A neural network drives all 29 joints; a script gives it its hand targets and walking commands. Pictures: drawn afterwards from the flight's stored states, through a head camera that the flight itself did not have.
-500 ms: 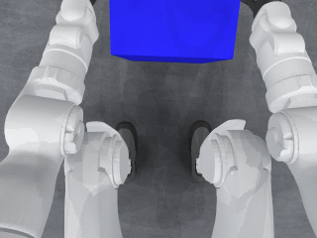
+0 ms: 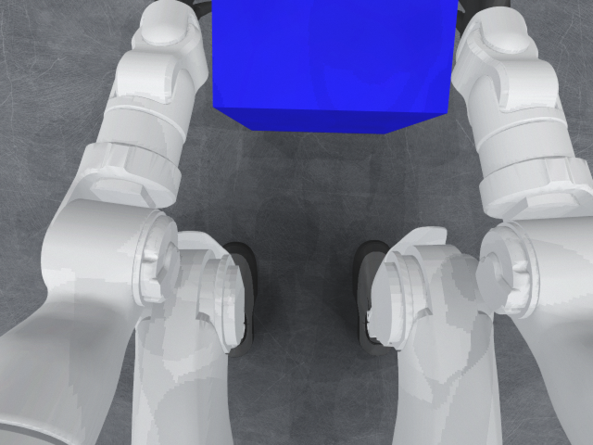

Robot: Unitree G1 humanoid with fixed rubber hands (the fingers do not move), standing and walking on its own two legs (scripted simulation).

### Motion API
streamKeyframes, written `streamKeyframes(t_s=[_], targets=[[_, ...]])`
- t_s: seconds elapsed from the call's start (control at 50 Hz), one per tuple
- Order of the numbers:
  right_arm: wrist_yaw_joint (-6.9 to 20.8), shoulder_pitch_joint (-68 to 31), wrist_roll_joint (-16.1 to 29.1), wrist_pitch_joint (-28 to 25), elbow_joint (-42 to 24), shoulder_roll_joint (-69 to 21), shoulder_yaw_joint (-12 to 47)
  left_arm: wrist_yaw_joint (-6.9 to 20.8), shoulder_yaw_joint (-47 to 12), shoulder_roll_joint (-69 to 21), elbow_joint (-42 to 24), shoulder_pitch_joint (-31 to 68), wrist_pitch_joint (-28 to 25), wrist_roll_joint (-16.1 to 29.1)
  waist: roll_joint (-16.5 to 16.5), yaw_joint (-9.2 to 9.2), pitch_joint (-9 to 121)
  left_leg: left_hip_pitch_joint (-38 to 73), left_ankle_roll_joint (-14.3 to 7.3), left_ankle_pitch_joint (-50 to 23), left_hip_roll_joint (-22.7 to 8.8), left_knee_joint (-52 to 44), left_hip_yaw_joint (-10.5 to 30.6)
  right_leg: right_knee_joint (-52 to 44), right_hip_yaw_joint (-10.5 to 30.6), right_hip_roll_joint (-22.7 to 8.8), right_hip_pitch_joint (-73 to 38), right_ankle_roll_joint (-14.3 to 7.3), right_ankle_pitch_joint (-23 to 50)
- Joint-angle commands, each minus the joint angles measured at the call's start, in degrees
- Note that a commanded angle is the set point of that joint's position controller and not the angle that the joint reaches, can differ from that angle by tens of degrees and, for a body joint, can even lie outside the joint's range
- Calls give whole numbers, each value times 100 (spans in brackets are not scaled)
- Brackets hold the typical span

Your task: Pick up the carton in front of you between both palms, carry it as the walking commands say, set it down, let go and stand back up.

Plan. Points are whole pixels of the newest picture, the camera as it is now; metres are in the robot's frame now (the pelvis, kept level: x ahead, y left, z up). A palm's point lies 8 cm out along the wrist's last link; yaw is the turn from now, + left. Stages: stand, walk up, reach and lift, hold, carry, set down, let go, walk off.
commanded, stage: reach and lift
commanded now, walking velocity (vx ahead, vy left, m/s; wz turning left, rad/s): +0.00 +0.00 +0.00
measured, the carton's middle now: (325, 37) +0.54 -0.03 -0.21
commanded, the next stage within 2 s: none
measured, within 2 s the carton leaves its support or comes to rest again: neither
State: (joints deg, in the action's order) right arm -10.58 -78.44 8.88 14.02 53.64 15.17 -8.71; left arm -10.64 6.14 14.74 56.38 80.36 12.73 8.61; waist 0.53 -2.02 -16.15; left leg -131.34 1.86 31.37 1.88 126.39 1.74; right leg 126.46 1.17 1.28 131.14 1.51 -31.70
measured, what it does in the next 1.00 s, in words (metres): rises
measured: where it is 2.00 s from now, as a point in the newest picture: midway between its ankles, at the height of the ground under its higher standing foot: (304, 317)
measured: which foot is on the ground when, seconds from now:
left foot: down 0.00-1.00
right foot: down 0.00-1.00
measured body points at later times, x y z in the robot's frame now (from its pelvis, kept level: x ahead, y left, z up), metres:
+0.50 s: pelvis +0.00 +0.01 +0.12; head +0.26 +0.00 +0.49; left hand +0.51 +0.13 +0.06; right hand +0.50 -0.18 +0.05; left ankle +0.12 +0.13 -0.33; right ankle +0.12 -0.12 -0.33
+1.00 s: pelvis +0.05 +0.00 +0.26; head +0.20 +0.00 +0.68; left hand +0.47 +0.14 +0.21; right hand +0.46 -0.17 +0.21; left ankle +0.12 +0.13 -0.33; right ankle +0.12 -0.12 -0.33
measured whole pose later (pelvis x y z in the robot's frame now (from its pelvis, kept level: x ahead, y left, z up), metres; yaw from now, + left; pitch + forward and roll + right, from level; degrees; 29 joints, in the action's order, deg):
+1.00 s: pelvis +0.05 +0.00 +0.26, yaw -1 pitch +32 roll +0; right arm -2.5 -38.4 -10.9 21.6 34.8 -3.9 -22.6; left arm -3.7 22.3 -5.1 35.6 39.0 20.8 -10.8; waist 0.8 -0.7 13.6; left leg -82.7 1.2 27.8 2.6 78.4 2.9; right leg 78.1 2.9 1.9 83.2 1.4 -26.9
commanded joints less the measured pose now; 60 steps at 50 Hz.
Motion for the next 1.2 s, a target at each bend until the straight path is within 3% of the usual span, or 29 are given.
streamKeyframes(t_s=[0.0, 0.04, 0.06, 0.08, 0.14, 0.18, 0.3, 0.42, 0.56, 0.68, 0.88, 1.18], targets=[[2050, -3846, 479, -43, -2507, -6726, 2020, 1765, -1838, -6853, -2413, 3603, -23, 343, 22, 6, 10829, 5030, -148, -2931, 756, -1021, -722, -1108, -714, 695, -4944, 17, 3189], [2079, -3406, 201, 135, -2350, -6881, 1997, 1839, -1738, -7087, -2329, 3209, 157, 93, 20, -10, 10291, 4518, -122, -2572, 798, -1276, -768, -1368, -678, 712, -4787, 36, 2950], [2080, -3145, 65, 202, -2224, -7038, 1901, 1870, -1664, -7122, -2226, 3083, 213, -40, 2, -69, 9845, 4432, -145, -2167, 788, -1367, -748, -1563, -665, 732, -4287, -5, 2261], [2113, -2978, -145, 271, -2004, -6964, 1775, 1918, -1500, -7250, -1972, 2772, 318, -231, 122, 19, 9097, 3993, -126, -1830, 788, -1630, -754, -1755, -628, 708, -4090, -1, 2031], [2177, -2407, -699, 410, -1351, -7083, 1206, 2032, -989, -7302, -1315, 2246, 456, -683, 99, -113, 7944, 3428, -102, -1233, 800, -2067, -692, -2116, -652, 745, -3719, -13, 1608], [2189, -2407, -985, 443, -1109, -6999, 935, 2032, -646, -7170, -1088, 2240, 481, -990, 69, -46, 7443, 3193, -145, -807, 804, -2312, -684, -2411, -602, 746, -3531, -48, 1111], [2221, -2513, -1283, 512, -1027, -7031, 671, 2027, -296, -7138, -1010, 2325, 539, -1343, -64, 4, 7672, 3537, -207, -475, 833, -2927, -634, -2986, -565, 767, -3988, -70, 691], [2330, -2362, -1184, 712, -1281, -7390, 945, 2091, -607, -7528, -1321, 2184, 757, -1251, -13, 11, 8550, 4526, -157, -651, 844, -3425, -610, -3427, -625, 795, -4659, -35, 823], [2417, -1741, -883, 861, -1784, -7759, 1569, 2145, -1297, -7977, -1860, 1571, 924, -953, 24, 14, 8976, 5554, -93, -1291, 852, -3905, -519, -3852, -591, 827, -5437, -18, 1483], [2365, -1044, -828, 827, -1884, -7921, 1835, 2155, -1652, -8156, -2021, 891, 899, -848, 52, 6, 8499, 5976, -50, -1459, 865, -4416, -427, -4340, -477, 853, -6024, -21, 1707], [2288, 67, -1007, 695, -1768, -8144, 1899, 2157, -1647, -8227, -1927, -245, 756, -1022, -19, 77, 7453, 6794, -84, -1432, 835, -5451, -233, -5437, -203, 829, -7095, -30, 1685], [2268, 1678, -1142, 607, -2103, -8278, 2290, 2237, -1992, -8329, -2217, -1870, 696, -1143, -95, 143, 6237, 8876, -180, -2033, 651, -7160, 117, -7153, 161, 683, -9166, -109, 2229]])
